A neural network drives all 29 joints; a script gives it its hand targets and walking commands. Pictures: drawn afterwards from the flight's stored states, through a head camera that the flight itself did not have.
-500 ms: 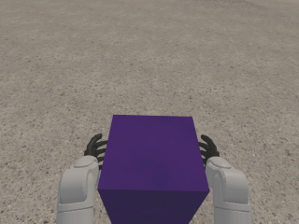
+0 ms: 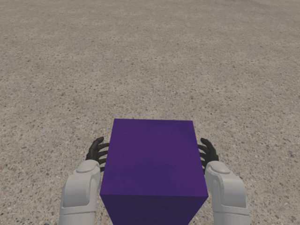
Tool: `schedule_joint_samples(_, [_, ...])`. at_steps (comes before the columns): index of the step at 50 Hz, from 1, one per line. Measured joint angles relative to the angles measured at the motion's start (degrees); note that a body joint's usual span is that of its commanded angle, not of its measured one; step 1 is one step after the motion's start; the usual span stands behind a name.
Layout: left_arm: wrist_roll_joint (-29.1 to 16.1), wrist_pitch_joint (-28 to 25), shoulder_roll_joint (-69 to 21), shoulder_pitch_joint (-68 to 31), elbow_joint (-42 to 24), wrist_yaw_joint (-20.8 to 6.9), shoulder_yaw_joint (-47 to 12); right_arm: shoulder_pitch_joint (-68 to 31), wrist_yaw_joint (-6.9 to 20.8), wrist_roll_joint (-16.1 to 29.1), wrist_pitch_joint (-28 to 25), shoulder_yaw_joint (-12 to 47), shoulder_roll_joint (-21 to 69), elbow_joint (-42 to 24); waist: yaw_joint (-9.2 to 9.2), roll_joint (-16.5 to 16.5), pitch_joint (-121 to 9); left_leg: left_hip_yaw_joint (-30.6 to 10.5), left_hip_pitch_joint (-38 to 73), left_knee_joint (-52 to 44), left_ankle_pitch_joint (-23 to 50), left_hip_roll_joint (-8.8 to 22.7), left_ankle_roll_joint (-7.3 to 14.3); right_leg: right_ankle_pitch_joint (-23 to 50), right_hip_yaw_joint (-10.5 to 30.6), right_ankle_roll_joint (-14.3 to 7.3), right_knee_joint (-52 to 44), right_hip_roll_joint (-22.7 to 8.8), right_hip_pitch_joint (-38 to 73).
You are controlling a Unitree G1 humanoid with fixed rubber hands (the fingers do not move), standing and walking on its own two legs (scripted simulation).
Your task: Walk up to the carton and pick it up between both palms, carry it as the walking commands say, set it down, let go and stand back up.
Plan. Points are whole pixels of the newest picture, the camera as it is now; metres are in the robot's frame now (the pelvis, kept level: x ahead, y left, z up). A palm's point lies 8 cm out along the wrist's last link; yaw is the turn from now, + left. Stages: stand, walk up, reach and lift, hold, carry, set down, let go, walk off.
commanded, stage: carry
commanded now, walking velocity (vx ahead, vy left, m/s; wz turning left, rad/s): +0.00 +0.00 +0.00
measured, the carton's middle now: (151, 177) +0.27 -0.01 -0.01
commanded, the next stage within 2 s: hold in 0.96 s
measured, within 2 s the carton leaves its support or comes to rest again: neither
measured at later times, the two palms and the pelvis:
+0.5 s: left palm (95, 169) +0.26 +0.14 +0.05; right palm (211, 169) +0.26 -0.16 +0.05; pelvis +0.00 -0.01 +0.00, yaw +0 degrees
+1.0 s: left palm (97, 173) +0.26 +0.14 +0.04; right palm (212, 173) +0.26 -0.16 +0.04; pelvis -0.01 -0.01 +0.00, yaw +0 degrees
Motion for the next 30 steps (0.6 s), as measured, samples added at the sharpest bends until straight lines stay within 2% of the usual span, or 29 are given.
schedule_joint_samples(30, [0.7,-7.1,0.1,2.0,3.8,-0.6,-0.4,1.7,0.8,-0.5,-7.1,0.3,-0.1,4.2,0.13,0.1,0.4,0.0,0.0,-0.2,0.4,0.6,-0.6,0.1,-0.5,-0.5,-0.1,0.2,0.1])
